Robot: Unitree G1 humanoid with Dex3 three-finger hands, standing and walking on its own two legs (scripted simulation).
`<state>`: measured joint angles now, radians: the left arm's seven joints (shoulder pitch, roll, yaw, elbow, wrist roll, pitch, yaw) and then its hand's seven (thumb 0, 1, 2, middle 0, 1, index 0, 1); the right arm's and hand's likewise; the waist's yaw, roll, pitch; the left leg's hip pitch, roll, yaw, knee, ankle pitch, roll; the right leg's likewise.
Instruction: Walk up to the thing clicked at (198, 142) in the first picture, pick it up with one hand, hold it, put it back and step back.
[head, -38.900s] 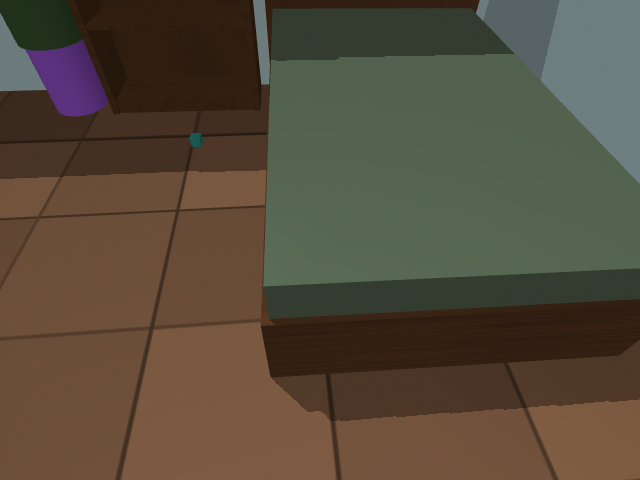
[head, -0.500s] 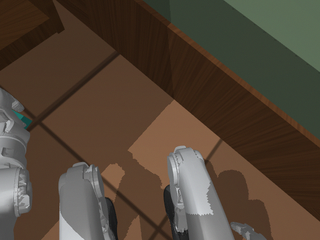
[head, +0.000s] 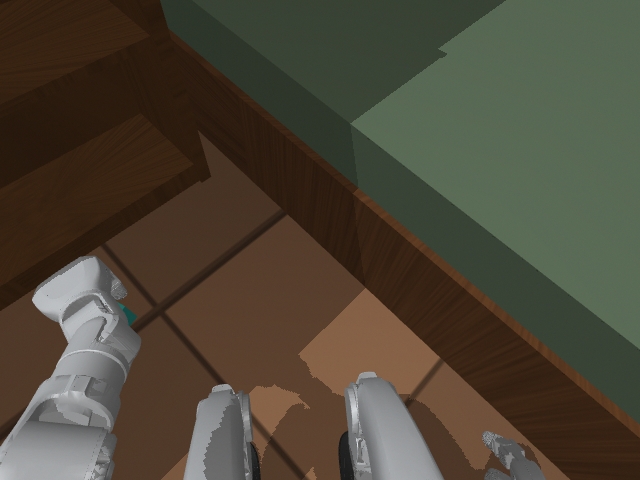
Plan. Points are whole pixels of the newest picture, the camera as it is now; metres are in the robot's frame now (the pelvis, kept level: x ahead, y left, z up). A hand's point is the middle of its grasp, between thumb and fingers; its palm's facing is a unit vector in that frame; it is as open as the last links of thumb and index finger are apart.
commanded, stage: lift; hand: left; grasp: from above
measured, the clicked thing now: (105, 318) +0.39 +0.29 -0.15
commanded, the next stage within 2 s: hold in 0.68 s
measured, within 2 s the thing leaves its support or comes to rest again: rests again in 1.36 s
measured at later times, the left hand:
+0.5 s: hand (72, 257) +0.39 +0.25 +0.05, palm faces -0.35 -0.31 -0.88, open 6.0 cm
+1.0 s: hand (29, 238) +0.38 +0.26 +0.11, palm faces -0.33 -0.29 -0.90, open 6.4 cm
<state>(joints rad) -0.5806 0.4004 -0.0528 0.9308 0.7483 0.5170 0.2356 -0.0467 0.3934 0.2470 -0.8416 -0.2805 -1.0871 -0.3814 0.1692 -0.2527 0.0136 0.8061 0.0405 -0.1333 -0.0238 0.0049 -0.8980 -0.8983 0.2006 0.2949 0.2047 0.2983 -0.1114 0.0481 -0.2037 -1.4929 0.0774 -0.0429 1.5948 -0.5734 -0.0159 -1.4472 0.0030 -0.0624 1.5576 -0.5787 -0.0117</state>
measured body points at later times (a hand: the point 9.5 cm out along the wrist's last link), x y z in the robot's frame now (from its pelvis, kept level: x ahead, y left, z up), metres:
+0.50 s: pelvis +0.06 +0.00 +0.13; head +0.13 +0.00 +0.58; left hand +0.41 +0.26 +0.10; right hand +0.12 -0.26 +0.01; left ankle +0.07 +0.13 -0.54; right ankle +0.07 -0.12 -0.54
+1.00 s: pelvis +0.07 +0.01 +0.17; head +0.11 +0.00 +0.62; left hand +0.40 +0.27 +0.16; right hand +0.18 -0.25 +0.05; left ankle +0.07 +0.13 -0.54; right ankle +0.07 -0.12 -0.54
